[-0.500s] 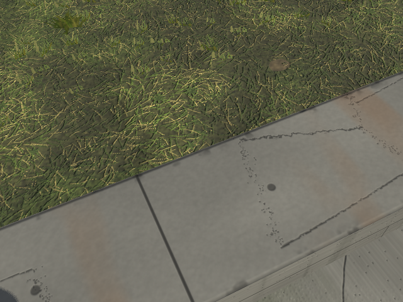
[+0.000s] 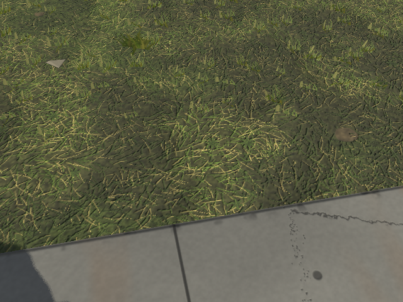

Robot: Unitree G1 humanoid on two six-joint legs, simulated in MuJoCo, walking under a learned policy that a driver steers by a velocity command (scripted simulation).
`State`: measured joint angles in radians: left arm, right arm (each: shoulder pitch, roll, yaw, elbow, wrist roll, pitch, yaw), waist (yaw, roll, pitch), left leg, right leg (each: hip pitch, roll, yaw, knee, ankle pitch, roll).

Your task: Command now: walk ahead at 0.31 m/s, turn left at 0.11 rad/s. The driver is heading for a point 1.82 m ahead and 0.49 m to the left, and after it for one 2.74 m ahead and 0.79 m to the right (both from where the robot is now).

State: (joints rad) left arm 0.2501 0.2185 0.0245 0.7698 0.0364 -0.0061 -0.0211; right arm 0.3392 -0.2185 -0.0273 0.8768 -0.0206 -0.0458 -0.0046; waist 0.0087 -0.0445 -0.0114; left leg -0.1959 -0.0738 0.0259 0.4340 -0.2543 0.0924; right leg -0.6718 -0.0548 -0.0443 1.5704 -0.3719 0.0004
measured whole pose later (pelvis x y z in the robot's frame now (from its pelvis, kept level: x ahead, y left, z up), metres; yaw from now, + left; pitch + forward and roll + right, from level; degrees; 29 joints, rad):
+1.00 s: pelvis +0.26 -0.10 +0.19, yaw +14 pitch +1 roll +0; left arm 0.16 0.25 0.04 0.67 0.03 0.02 0.08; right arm 0.20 -0.23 -0.05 0.64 0.01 0.09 -0.01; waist 0.03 -0.01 0.01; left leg -0.58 0.08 0.03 1.03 -0.32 -0.08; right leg -0.23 -0.06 -0.37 0.47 -0.25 -0.10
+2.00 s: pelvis +0.34 -0.07 +0.18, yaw +39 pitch +0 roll +0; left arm 0.20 0.19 0.00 0.69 0.01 -0.01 0.01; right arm 0.17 -0.20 -0.01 0.63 -0.02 0.02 0.00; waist 0.04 0.00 0.00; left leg -0.28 0.00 -0.03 0.51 -0.23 -0.01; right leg -0.28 0.00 -0.03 0.52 -0.26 -0.02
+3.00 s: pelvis +0.37 -0.04 +0.19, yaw +40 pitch +1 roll +0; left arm 0.34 0.24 0.04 0.89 0.03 -0.05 -0.02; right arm 0.34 -0.25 -0.07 0.89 -0.06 -0.06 0.01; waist 0.02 -0.01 -0.02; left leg -0.17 -0.01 0.03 0.44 -0.34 0.09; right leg -0.13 -0.01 -0.02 0.39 -0.27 -0.07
